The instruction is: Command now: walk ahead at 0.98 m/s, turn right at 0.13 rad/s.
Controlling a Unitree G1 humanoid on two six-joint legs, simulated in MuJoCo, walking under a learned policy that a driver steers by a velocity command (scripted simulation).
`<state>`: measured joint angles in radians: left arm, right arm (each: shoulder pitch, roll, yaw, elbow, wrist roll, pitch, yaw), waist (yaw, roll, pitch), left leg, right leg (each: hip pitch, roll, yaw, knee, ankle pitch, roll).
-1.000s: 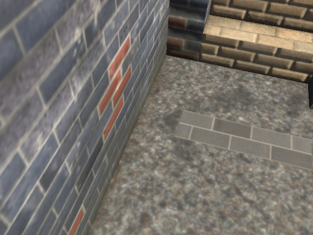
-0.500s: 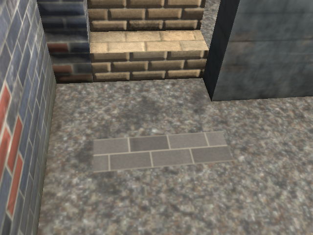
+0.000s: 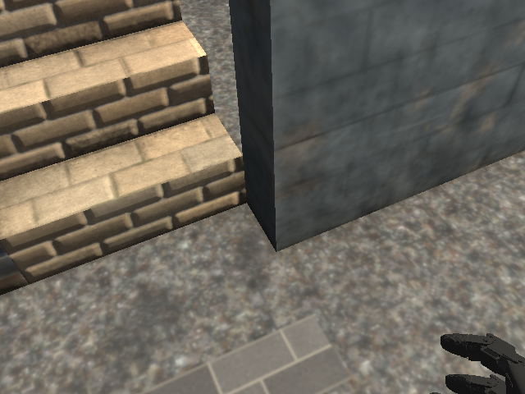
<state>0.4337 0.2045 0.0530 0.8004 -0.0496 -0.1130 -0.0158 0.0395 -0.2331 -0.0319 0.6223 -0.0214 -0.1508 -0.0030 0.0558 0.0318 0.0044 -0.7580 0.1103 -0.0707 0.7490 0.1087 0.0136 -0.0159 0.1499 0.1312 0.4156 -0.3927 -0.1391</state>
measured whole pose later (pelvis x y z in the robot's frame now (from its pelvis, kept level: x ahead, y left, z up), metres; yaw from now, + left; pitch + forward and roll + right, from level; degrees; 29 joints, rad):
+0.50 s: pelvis +0.43 +0.07 -0.02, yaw +21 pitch +0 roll -2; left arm 0.07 0.30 0.04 0.62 0.03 -0.11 0.15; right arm 0.39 -0.30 -0.05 0.70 0.00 -0.01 0.10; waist -0.11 0.02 0.06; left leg -0.37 -0.19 -0.17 1.07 -0.58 0.03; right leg -0.47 0.00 0.14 0.51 -0.07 0.05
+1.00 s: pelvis +0.56 +0.26 +0.01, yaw +47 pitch +1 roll -3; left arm -0.01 0.31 0.03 0.64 0.03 -0.11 -0.02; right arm 0.46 -0.27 -0.01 0.64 0.01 -0.02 -0.05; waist -0.10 -0.04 0.03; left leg -0.19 -0.03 -0.26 0.48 -0.30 0.01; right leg -0.60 0.05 0.08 0.77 -0.20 0.02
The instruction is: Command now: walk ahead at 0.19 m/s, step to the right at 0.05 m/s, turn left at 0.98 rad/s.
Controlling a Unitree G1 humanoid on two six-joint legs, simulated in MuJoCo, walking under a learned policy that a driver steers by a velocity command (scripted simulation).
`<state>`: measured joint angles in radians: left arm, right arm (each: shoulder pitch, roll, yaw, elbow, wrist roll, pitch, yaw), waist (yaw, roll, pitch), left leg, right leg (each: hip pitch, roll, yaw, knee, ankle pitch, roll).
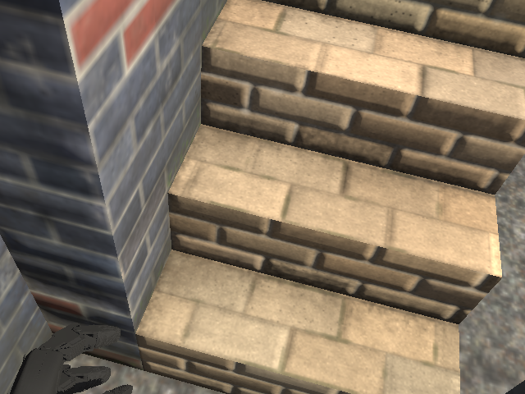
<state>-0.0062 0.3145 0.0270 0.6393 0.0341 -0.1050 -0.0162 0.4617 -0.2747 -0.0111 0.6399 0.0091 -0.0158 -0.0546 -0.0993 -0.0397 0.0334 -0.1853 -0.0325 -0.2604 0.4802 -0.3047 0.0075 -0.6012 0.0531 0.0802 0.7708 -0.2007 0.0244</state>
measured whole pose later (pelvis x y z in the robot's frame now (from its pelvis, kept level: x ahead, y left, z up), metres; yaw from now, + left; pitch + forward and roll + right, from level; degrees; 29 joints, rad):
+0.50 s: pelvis +0.10 +0.01 -0.01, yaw +0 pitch +1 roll +0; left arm 0.24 0.31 0.09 0.63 -0.02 0.02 0.05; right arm 0.09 -0.28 0.00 0.68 -0.04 -0.02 -0.06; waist 0.05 -0.04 0.09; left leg -0.34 -0.07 -0.06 0.56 -0.21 0.03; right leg -0.43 0.13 0.22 0.53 -0.18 0.01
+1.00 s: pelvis +0.06 -0.01 -0.02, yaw -27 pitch +3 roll +1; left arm 0.09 0.30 0.07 0.50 -0.04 0.06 -0.02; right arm 0.24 -0.34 -0.08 0.75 -0.02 0.02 -0.06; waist -0.07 -0.01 0.05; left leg -0.37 0.19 0.31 0.66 -0.33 -0.04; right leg -0.34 -0.04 -0.04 0.64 -0.36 -0.02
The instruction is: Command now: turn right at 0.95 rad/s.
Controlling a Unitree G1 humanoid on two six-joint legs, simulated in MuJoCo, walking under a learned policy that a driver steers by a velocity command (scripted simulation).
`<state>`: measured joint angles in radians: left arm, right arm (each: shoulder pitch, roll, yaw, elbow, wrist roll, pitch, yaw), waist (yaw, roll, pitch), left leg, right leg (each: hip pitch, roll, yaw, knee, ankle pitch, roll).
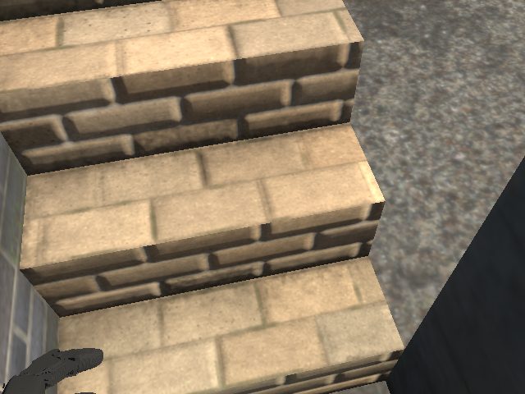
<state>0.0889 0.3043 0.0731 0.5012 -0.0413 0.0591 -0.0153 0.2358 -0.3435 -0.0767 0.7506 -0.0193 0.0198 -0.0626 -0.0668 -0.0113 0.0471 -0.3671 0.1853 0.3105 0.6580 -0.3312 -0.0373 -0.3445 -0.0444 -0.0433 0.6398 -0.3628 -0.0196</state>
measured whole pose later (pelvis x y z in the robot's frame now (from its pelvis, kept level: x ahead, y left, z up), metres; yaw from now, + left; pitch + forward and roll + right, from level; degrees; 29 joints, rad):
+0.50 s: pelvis +0.01 +0.00 +0.00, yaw -10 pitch +1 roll +0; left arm 0.14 0.19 -0.01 0.61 0.03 -0.02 0.03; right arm 0.19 -0.26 -0.04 0.66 0.00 0.02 0.00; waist -0.04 0.00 0.02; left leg -0.33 -0.01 -0.06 0.62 -0.31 -0.02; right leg -0.32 0.07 0.09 0.64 -0.33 -0.02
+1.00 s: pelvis -0.03 -0.02 +0.02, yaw +15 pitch +1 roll -1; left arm 0.11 0.26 0.04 0.60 0.03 0.01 0.04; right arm 0.23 -0.34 -0.10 0.59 0.01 0.05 0.00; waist -0.01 0.03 0.10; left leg -0.56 0.08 -0.01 1.07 -0.34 -0.15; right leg -0.20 0.00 -0.14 0.44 -0.26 -0.05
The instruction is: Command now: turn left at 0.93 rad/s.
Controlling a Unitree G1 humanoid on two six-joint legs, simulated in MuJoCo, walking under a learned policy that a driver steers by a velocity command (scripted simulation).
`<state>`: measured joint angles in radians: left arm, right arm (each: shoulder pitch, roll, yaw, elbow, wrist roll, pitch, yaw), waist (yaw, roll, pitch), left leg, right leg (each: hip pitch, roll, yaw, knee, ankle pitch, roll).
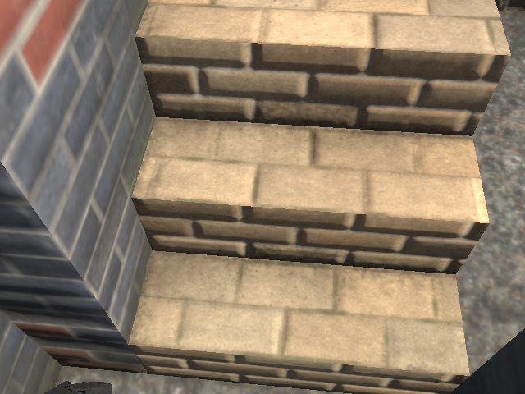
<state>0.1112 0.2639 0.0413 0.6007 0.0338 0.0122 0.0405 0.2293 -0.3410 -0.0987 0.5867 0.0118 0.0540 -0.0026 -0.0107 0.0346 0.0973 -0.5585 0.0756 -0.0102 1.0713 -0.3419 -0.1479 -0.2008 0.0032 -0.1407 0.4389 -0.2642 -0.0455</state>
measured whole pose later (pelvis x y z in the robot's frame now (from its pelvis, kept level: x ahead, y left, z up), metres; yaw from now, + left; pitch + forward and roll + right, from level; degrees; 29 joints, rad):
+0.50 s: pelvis +0.00 +0.04 +0.00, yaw +13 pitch +0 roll +0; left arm 0.15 0.31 0.05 0.65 0.00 0.00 0.02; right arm 0.15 -0.23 0.01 0.64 -0.06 -0.01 -0.06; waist 0.01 -0.05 0.00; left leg -0.27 -0.03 -0.02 0.53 -0.27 0.03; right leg -0.39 -0.03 0.01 0.79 -0.36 0.07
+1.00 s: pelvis +0.02 +0.05 +0.00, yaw -11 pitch +3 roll +1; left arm 0.16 0.31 0.06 0.51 -0.03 -0.01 0.00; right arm 0.31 -0.34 -0.06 0.71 -0.01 -0.07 -0.03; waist -0.06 -0.03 -0.01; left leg -0.25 -0.03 0.03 0.46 -0.27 0.03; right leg -0.60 0.04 0.10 1.09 -0.35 -0.02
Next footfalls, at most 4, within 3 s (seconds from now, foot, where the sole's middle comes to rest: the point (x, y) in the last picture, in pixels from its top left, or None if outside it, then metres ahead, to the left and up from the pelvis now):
0.14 left None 0.02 0.15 -0.78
0.58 right None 0.06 -0.07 -0.78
0.88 left None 0.06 0.15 -0.78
1.34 right None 0.20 -0.22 -0.78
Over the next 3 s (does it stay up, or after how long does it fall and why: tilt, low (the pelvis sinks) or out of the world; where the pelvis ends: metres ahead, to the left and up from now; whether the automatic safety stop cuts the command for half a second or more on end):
stays up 0.21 0.08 -0.02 its command is cut before an obstacle after 1.3 s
